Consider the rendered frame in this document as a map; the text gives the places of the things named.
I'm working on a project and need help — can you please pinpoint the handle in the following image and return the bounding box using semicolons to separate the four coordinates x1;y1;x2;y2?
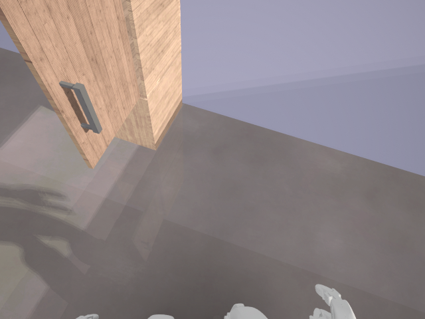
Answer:
59;81;102;134

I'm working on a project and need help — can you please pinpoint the robot right shin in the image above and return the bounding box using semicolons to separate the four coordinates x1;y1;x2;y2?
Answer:
231;304;244;310

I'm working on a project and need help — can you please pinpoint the cupboard door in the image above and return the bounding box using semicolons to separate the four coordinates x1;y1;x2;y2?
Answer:
0;0;140;169

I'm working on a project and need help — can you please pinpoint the right robot hand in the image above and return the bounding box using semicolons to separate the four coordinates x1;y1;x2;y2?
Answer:
309;284;356;319

